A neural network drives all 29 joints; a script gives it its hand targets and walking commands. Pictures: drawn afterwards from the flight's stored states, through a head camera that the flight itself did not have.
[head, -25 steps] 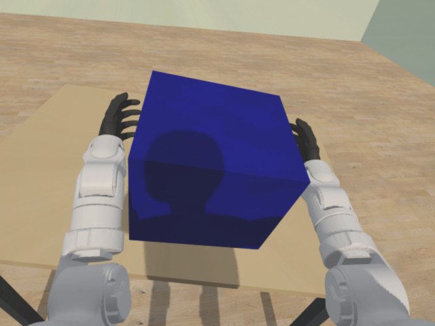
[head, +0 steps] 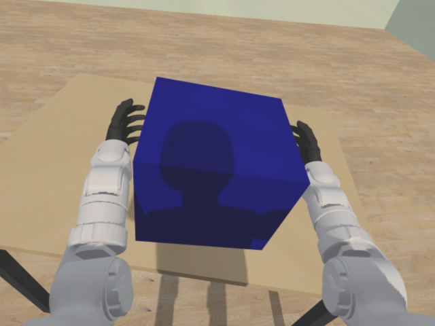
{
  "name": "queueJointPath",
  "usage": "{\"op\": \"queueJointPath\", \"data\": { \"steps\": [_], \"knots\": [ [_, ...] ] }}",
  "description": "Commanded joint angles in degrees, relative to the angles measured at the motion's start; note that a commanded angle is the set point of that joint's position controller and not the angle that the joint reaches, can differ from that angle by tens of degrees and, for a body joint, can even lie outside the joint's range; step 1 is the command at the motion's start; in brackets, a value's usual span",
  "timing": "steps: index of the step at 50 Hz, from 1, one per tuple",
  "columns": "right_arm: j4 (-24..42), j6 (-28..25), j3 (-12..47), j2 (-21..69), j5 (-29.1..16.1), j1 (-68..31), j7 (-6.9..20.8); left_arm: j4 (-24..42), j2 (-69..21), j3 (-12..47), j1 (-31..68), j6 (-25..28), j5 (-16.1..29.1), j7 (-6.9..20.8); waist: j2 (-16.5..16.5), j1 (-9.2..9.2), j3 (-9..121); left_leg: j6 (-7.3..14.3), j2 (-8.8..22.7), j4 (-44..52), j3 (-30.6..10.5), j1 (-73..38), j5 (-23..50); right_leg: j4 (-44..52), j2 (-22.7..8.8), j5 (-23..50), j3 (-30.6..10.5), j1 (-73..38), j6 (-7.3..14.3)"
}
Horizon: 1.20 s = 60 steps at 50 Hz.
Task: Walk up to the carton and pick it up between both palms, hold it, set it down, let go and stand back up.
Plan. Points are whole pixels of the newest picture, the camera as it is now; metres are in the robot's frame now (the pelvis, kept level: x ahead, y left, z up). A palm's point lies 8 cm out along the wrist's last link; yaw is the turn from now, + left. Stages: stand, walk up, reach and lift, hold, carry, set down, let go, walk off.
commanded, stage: set down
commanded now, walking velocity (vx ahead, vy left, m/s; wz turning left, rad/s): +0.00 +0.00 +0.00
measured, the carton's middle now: (211, 166) +0.42 +0.04 +0.08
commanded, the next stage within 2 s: none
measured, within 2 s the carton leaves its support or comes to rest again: rests again in 0.98 s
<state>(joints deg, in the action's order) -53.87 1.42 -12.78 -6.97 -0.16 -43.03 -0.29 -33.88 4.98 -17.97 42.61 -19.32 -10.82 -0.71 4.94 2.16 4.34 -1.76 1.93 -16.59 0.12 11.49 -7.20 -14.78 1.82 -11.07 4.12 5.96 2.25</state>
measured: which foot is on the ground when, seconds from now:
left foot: down 0.00-1.00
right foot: down 0.00-1.00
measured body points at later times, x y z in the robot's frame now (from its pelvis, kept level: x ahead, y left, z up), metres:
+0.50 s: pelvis +0.01 +0.00 +0.00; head +0.04 +0.01 +0.45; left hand +0.43 +0.21 +0.11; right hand +0.45 -0.16 +0.09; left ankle +0.01 +0.14 -0.75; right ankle -0.04 -0.09 -0.75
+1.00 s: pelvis +0.00 +0.01 +0.00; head +0.05 +0.02 +0.44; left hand +0.42 +0.21 +0.09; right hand +0.46 -0.15 +0.09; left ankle +0.01 +0.14 -0.75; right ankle -0.04 -0.09 -0.75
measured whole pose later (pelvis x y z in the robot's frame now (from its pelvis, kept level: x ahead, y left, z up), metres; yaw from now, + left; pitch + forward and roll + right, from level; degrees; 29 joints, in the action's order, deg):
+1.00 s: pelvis +0.00 +0.01 +0.00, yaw -2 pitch +13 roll -1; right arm -65.8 -8.4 -20.3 -10.2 7.9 -50.0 4.0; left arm -46.8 2.2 -20.7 44.4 -4.1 -9.6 -5.4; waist 2.4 5.8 8.6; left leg -1.1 2.5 -17.7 2.1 24.4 -6.4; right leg -15.4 2.1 -9.2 2.2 19.4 1.7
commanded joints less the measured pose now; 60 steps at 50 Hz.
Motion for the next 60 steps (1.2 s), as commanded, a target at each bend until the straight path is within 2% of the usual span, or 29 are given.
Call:
{"op": "queueJointPath", "data": {
  "steps": [1, 7, 14, 20, 28, 33, 39, 48, 60],
  "knots": [
    [15.0, -6.7, 10.3, 22.9, 1.2, -47.2, 7.6, 4.9, -31.3, 18.7, 35.4, 4.7, 4.2, 6.0, -7.7, -0.43, 28.3, -0.9, -1.6, -3.2, 3.0, -17.9, 20.9, -0.1, -0.9, 23.7, 1.5, -0.6, -4.8],
    [13.5, -8.3, 10.7, 23.5, 1.3, -48.7, 8.2, 2.3, -31.3, 17.4, 35.2, 6.7, 3.7, 4.7, -7.0, 1.8, 30.2, -0.8, -1.5, -3.8, 3.2, -15.3, 22.8, -1.5, -1.0, 28.7, 1.0, -2.4, -5.1],
    [12.1, -9.7, 11.4, 23.7, 1.5, -50.1, 8.6, 0.0, -30.8, 15.5, 35.1, 8.8, 3.5, 3.6, -4.1, 3.56, 32.8, -0.4, -1.5, -3.5, 3.4, -10.4, 23.3, -3.5, -1.3, 36.3, -0.1, -6.1, -5.7],
    [9.7, -10.4, 10.0, 24.0, 3.4, -49.0, 8.7, -1.8, -30.6, 14.4, 35.7, 10.7, 3.6, 3.4, -2.2, 3.23, 34.6, 0.0, -1.4, -3.1, 3.6, -8.0, 23.2, -4.5, -1.6, 40.8, -0.5, -7.5, -6.2],
    [6.7, -12.1, 8.0, 24.5, 6.0, -47.1, 9.0, -3.6, -31.7, 14.7, 35.4, 13.1, 3.7, 3.2, -3.1, 2.35, 38.3, -0.4, -0.9, -4.4, 3.7, -8.3, 26.8, -5.5, -1.5, 44.6, -0.1, -5.5, -5.8],
    [3.8, -12.6, 7.0, 24.3, 6.9, -45.6, 9.6, -5.0, -32.1, 14.3, 34.0, 13.7, 3.1, 3.0, -4.0, 2.59, 37.6, -0.6, -0.6, -5.0, 3.7, -8.7, 28.3, -5.4, -1.4, 43.3, 0.1, -3.2, -5.5],
    [0.8, -13.1, 5.6, 22.8, 7.5, -45.3, 10.5, -6.0, -32.2, 14.0, 33.6, 14.1, 2.8, 2.3, -4.7, 3.06, 36.8, -0.9, -0.2, -5.6, 3.7, -10.0, 28.9, -4.5, -0.9, 38.5, 0.3, 0.9, -4.8],
    [-3.4, -13.5, 2.2, 21.4, 9.8, -45.0, 11.9, -8.1, -31.2, 12.2, 35.2, 15.8, 2.1, 1.5, -4.2, 3.46, 37.4, -0.5, 0.0, -4.8, 4.3, -9.1, 25.2, -3.3, -0.8, 31.9, 0.2, 3.9, -4.3],
    [-6.7, -14.3, -1.8, 20.8, 13.3, -43.8, 13.1, -11.4, -29.9, 8.6, 35.6, 18.0, 0.2, 1.5, -3.6, 3.88, 37.1, 0.2, 0.1, -3.8, 5.3, -7.2, 21.5, -2.8, -1.2, 26.9, 0.2, 5.7, -4.2]
  ]
}}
